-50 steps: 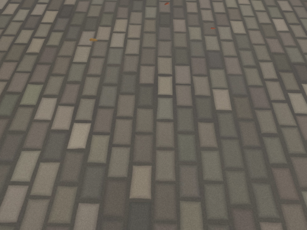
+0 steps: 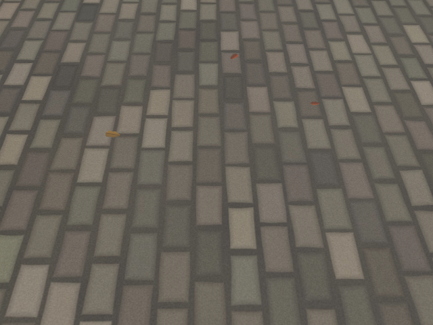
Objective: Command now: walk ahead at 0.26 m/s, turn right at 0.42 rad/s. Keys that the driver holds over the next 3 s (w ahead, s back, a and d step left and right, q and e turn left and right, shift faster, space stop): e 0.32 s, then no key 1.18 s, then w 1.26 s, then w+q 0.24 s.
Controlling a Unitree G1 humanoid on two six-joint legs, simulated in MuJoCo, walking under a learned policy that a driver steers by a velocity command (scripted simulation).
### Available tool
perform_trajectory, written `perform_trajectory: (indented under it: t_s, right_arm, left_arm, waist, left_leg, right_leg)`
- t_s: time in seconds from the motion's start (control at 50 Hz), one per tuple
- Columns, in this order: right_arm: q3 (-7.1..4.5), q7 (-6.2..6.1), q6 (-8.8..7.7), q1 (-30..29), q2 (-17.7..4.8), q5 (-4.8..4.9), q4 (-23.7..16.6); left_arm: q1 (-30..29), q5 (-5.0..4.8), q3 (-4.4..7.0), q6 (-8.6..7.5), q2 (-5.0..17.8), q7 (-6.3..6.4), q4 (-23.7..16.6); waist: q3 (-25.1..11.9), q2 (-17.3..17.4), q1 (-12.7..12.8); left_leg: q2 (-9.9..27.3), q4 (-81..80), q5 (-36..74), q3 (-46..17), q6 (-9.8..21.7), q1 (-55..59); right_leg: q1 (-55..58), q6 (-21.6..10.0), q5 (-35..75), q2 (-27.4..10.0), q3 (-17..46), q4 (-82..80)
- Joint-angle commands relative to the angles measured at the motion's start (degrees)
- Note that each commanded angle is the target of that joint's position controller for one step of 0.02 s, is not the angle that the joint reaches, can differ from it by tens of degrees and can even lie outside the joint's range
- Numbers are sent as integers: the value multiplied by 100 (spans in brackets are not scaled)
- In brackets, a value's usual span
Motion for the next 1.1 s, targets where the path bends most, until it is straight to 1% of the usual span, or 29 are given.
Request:
perform_trajectory:
  t_s: [0.02, 0.06, 0.12, 0.16, 0.18, 0.2, 0.22, 0.24, 0.26, 0.28, 0.3, 0.32, 0.34, 0.36, 0.4, 0.46, 0.52, 0.58, 0.62, 0.64, 0.66, 0.68, 0.7, 0.72, 0.76, 0.78, 0.84, 0.94, 1.1]
  right_arm:
    - [-149, -182, -20, -627, -902, 25, -482]
    - [-174, -260, 58, -439, -1020, 76, -442]
    - [-227, -316, 226, -378, -1135, 197, -431]
    - [-282, -357, 332, -528, -1232, 269, -526]
    - [-302, -383, 383, -612, -1253, 296, -591]
    - [-285, -384, 435, -629, -1190, 300, -642]
    - [-230, -337, 417, -366, -1074, 161, -718]
    - [-71, -225, 369, 87, -495, -148, -869]
    - [-67, -109, 285, 22, -714, 48, -906]
    - [-121, -72, 266, -478, -911, 264, -1021]
    - [-138, -119, 305, -708, -933, 257, -1041]
    - [-173, -197, 373, -798, -995, 152, -1005]
    - [-210, -239, 451, -753, -1062, 117, -1017]
    - [-219, -254, 507, -685, -1036, 108, -1005]
    - [-180, -288, 534, -537, -851, 120, -957]
    - [-130, -321, 559, -607, -749, 132, -956]
    - [-121, -313, 575, -732, -783, 162, -972]
    - [-110, -266, 515, -740, -798, 174, -964]
    - [-92, -193, 449, -516, -722, 166, -870]
    - [-82, -146, 421, -380, -713, 125, -809]
    - [-104, -119, 396, -288, -939, 23, -805]
    - [-167, -130, 397, -321, -1365, -49, -862]
    - [-124, -107, 403, -564, -1177, -63, -812]
    - [-42, -95, 365, -940, -864, -38, -943]
    - [-62, -89, 302, -717, -939, 41, -852]
    - [-49, -91, 268, -657, -931, 52, -806]
    - [-14, -115, 265, -431, -864, 71, -731]
    - [10, -158, 314, -282, -792, 105, -665]
    - [39, -127, 383, -349, -719, 109, -507]
  left_arm:
    - [64, 77, -14, 11, 48, -92, -348]
    - [-284, 94, -40, 30, 31, -183, -539]
    - [-475, 107, 2, 84, 201, -299, -794]
    - [-300, 116, 75, 94, 397, -368, -892]
    - [14, 104, 138, 78, 526, -392, -859]
    - [572, 100, 254, 35, 750, -375, -740]
    - [893, 139, 412, 24, 1277, -251, -768]
    - [736, 171, 442, 76, 1683, -151, -879]
    - [825, 224, 336, 77, 1404, -202, -1041]
    - [440, 188, 289, 65, 1183, -207, -1211]
    - [57, 64, 238, 77, 977, -169, -1267]
    - [-165, 20, 185, 112, 814, -128, -1324]
    - [-300, 65, 158, 142, 743, -86, -1359]
    - [-326, 145, 149, 161, 737, -61, -1395]
    - [-228, 200, 164, 158, 816, -8, -1389]
    - [-162, 181, 164, 206, 877, 71, -1383]
    - [-258, 220, 108, 260, 807, 90, -1403]
    - [-231, 241, 38, 288, 707, 67, -1361]
    - [-277, 203, -39, 316, 584, 59, -1331]
    - [-157, 171, -77, 325, 510, 61, -1273]
    - [55, 194, -117, 301, 404, 60, -1218]
    - [352, 266, -135, 257, 268, 37, -1223]
    - [64, 239, -102, 227, 335, 19, -1369]
    - [-126, 249, -70, 215, 497, 11, -1332]
    - [-375, 262, -62, 288, 404, 5, -1298]
    - [-332, 272, -62, 337, 396, -3, -1299]
    - [-204, 188, -48, 344, 408, -22, -1176]
    - [-201, 189, -52, 251, 347, -17, -1007]
    - [-181, 157, -55, 242, 381, 33, -714]
  waist:
    - [-91, 668, 245]
    - [-185, 597, 89]
    - [-245, 633, 78]
    - [-342, 727, 241]
    - [-479, 719, 400]
    - [-752, 487, 676]
    - [-1165, -339, 737]
    - [-1716, -1460, 115]
    - [-2638, -923, 386]
    - [-2099, -403, 444]
    - [-1462, 65, 322]
    - [-1085, 264, 217]
    - [-949, 121, 72]
    - [-933, -52, 22]
    - [-1000, -230, 8]
    - [-1129, -312, 91]
    - [-980, -472, 180]
    - [-837, -556, 238]
    - [-796, -489, 76]
    - [-756, -408, 0]
    - [-741, -101, 66]
    - [-764, 924, 406]
    - [-506, 1663, 442]
    - [-413, 1413, 428]
    - [-424, 1193, 241]
    - [-375, 1131, 247]
    - [-236, 618, 170]
    - [-406, 149, 42]
    - [-400, 148, 45]
  left_leg:
    - [1307, -532, 3427, 25, 559, -562]
    - [1436, -401, 3472, 79, 585, -172]
    - [1718, 46, 3597, 54, 534, 527]
    - [1799, 651, 4206, 53, 415, 736]
    - [1726, 1211, 4457, 84, 309, 774]
    - [1425, 2189, 4176, 227, 80, 635]
    - [998, 3687, 2398, 278, -330, -366]
    - [-88, 5631, -2972, -50, -722, -2321]
    - [-219, 6417, -3177, -1346, -642, -2819]
    - [6, 6390, -2631, -1507, -530, -3189]
    - [223, 6000, -2121, -1450, -523, -3289]
    - [393, 5554, -1818, -1446, -537, -3112]
    - [473, 5233, -1638, -1443, -537, -2751]
    - [433, 5045, -1495, -1364, -551, -2470]
    - [389, 4497, -1349, -1262, -626, -2245]
    - [426, 3838, -1050, -1251, -750, -2068]
    - [456, 3277, -834, -1216, -778, -1780]
    - [421, 2599, -900, -1148, -720, -1480]
    - [322, 1553, -457, -990, -582, -936]
    - [302, 859, 28, -952, -457, -535]
    - [755, 621, 432, -1399, -267, -163]
    - [1587, 555, 1338, -2191, 137, 23]
    - [1929, 236, 765, -2718, 650, -789]
    - [1660, 193, 326, -2500, 534, -1040]
    - [1147, 342, -262, -1976, 56, -1079]
    - [1078, 340, -496, -1896, -36, -1202]
    - [708, 590, -658, -1442, -251, -1147]
    - [578, 953, 12, -1261, -220, -786]
    - [485, 994, 201, -1177, -254, -662]
  right_leg:
    - [710, 74, 1011, 36, -334, -1088]
    - [750, 64, 1281, 121, -487, -1590]
    - [628, -66, 797, 201, -558, -1954]
    - [872, -248, 203, 390, -709, -2096]
    - [1228, -365, 103, 567, -818, -2327]
    - [2008, -541, 696, 797, -866, -2927]
    - [3261, -903, 3124, 135, 234, -3057]
    - [4855, -1944, 5716, -1173, 2251, -2572]
    - [5169, -2445, 4200, -1547, 3257, -3131]
    - [4686, -2182, 3134, -1292, 2785, -3394]
    - [3991, -1824, 2250, -1013, 2274, -3566]
    - [3276, -1593, 1654, -819, 1987, -3719]
    - [2743, -1493, 1322, -691, 1795, -3820]
    - [2448, -1446, 1316, -563, 1652, -3886]
    - [2306, -1419, 1693, -419, 1355, -3865]
    - [2323, -1344, 1239, -365, 1242, -3868]
    - [2100, -1241, 104, -295, 1265, -4005]
    - [2141, -1158, -337, -310, 1397, -3927]
    - [2127, -979, -345, -227, 1377, -3672]
    - [2033, -778, -381, -92, 1300, -3540]
    - [1807, -483, -517, 131, 1111, -3217]
    - [1458, -190, -1159, 747, 468, -2400]
    - [1625, -25, -1343, 868, 51, -2467]
    - [2075, 16, -953, 713, 102, -2517]
    - [2485, -17, -180, 701, 117, -2736]
    - [2677, -50, 41, 604, 212, -2824]
    - [2661, -230, 218, 524, 310, -2878]
    - [2644, -217, 801, 453, 394, -2873]
    - [2758, -225, 1017, 405, 435, -2834]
